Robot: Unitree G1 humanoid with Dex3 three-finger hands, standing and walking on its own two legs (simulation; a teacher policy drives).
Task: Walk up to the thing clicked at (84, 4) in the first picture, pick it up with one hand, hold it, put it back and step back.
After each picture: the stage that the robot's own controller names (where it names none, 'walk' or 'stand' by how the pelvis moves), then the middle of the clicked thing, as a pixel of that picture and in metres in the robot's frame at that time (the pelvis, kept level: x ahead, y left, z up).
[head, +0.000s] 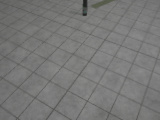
stand; (85, 7) +2.13 +0.01 -0.65
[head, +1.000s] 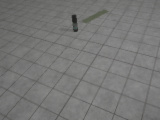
walk; (74, 23) +1.97 +0.23 -0.63
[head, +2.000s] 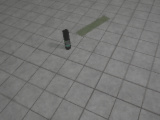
walk; (66, 40) +1.35 +0.30 -0.65
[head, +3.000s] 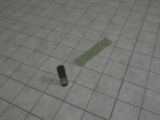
walk; (62, 76) +0.86 +0.26 -0.65
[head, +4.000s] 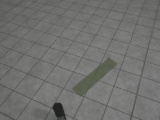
walk; (60, 113) +0.50 +0.22 -0.65
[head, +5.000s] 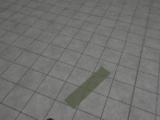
stand; out of the picture +0.41 +0.22 -0.65
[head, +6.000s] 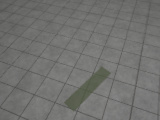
stand; out of the picture +0.37 +0.23 -0.65
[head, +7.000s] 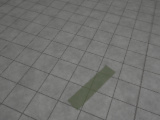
stand; out of the picture +0.34 +0.19 -0.64
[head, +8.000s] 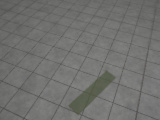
stand; out of the picture +0.34 +0.19 -0.66
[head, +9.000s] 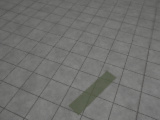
stand; out of the picture +0.35 +0.19 -0.66
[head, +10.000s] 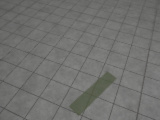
stand; out of the picture +0.35 +0.19 -0.66
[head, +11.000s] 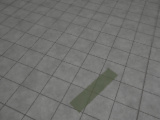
go down; out of the picture +0.34 +0.18 -0.66
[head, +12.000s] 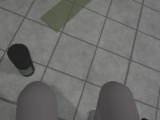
go down; (23, 62) +0.42 +0.23 -0.25
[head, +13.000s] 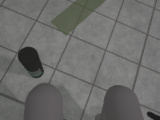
approach; (33, 65) +0.42 +0.23 -0.26
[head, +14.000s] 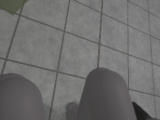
close in; out of the picture +0.40 +0.27 -0.15
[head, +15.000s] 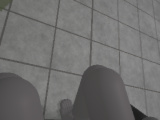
close; out of the picture +0.41 +0.28 -0.15
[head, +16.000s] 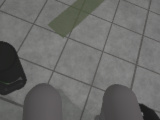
lift; (10, 71) +0.34 +0.25 -0.03
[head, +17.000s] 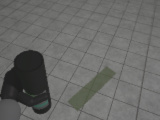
hold; (36, 87) +0.31 +0.16 +0.08
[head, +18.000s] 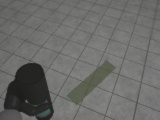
hold; (38, 96) +0.30 +0.16 +0.02
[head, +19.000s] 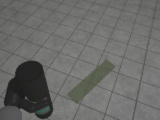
hold; (38, 94) +0.31 +0.16 +0.02
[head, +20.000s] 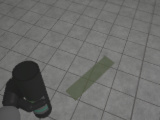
crouch; (36, 93) +0.31 +0.17 +0.00
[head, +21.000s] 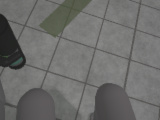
lower; (7, 47) +0.45 +0.22 -0.04
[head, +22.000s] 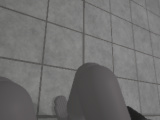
lower; out of the picture +0.42 +0.28 -0.16
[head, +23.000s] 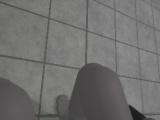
lower; out of the picture +0.42 +0.29 -0.16
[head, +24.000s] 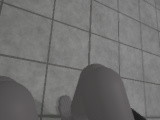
lower; out of the picture +0.41 +0.29 -0.16
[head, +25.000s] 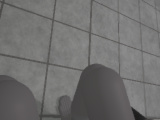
lower; out of the picture +0.40 +0.29 -0.16
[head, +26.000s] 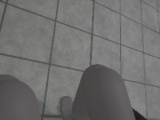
loosen; out of the picture +0.40 +0.29 -0.16
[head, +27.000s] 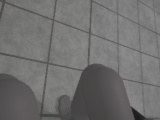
withdraw; out of the picture +0.39 +0.28 -0.16
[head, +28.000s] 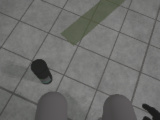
walk; (43, 73) +0.43 +0.22 -0.35
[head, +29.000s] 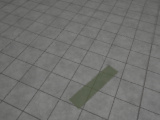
stand; out of the picture +0.36 +0.18 -0.59
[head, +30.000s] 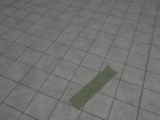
stand; out of the picture +0.36 +0.19 -0.60
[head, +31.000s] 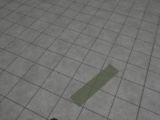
stand; out of the picture +0.37 +0.19 -0.61
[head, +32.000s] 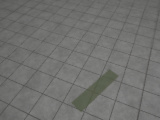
stand; out of the picture +0.38 +0.19 -0.66
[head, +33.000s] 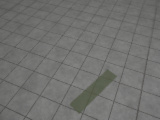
stand; out of the picture +0.34 +0.19 -0.66
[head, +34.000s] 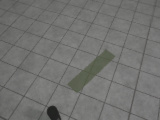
walk; (54, 116) +0.38 +0.21 -0.64
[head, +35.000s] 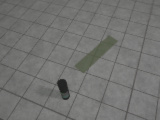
walk; (64, 90) +0.59 +0.21 -0.64
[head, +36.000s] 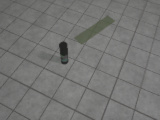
walk; (64, 53) +0.90 +0.18 -0.62
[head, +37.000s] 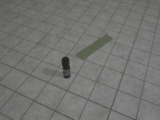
stand; (66, 68) +0.96 +0.19 -0.64
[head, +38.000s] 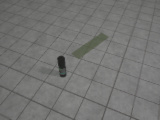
stand; (62, 67) +0.97 +0.22 -0.66
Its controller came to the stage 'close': yes
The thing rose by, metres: 0.67
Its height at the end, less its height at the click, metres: +0.00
